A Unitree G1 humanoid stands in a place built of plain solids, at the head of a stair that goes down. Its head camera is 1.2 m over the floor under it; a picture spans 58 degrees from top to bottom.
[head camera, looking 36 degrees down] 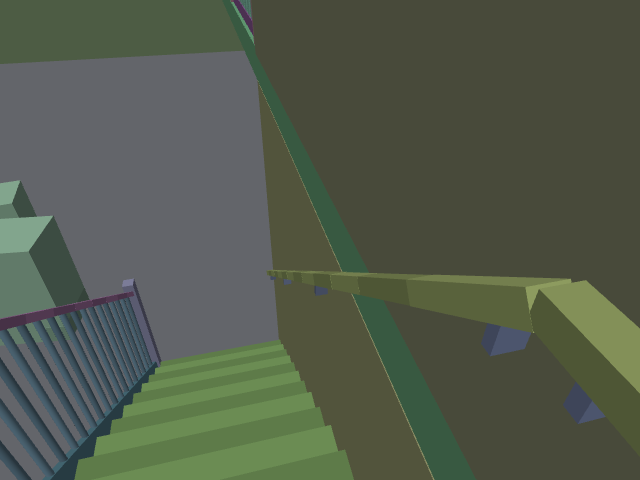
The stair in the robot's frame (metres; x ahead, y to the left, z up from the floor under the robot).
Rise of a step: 0.18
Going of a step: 0.22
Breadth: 1.20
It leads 14 degrees to the left of straight ahead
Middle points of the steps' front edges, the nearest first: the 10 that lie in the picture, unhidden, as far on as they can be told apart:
1.00 0.53 -0.70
1.21 0.58 -0.88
1.42 0.63 -1.06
1.63 0.69 -1.23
1.84 0.74 -1.41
2.05 0.79 -1.59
2.27 0.84 -1.76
2.48 0.89 -1.94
2.69 0.94 -2.12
2.90 1.00 -2.29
